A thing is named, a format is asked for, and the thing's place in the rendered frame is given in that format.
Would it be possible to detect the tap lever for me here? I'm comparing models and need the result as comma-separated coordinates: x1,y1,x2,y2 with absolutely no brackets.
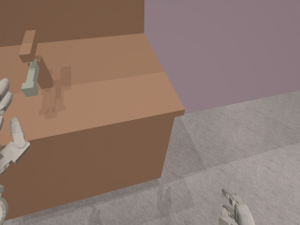
21,59,39,97

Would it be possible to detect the robot right hand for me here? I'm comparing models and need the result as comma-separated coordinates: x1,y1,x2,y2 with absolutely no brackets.
218,188,256,225

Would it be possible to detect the robot left hand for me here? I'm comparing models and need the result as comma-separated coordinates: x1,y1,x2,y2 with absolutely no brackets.
0,78,30,175

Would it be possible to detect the counter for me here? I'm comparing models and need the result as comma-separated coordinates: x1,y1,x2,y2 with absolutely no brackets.
0,0,185,221

